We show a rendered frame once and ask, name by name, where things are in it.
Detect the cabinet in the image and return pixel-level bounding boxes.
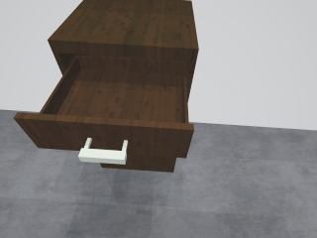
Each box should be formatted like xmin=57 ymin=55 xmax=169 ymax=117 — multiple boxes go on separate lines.
xmin=48 ymin=0 xmax=199 ymax=173

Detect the handle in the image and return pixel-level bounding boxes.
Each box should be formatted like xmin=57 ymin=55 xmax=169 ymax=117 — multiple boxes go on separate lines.
xmin=78 ymin=138 xmax=128 ymax=165

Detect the drawer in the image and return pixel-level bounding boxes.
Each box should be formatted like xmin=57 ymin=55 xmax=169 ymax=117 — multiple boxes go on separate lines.
xmin=14 ymin=55 xmax=194 ymax=159

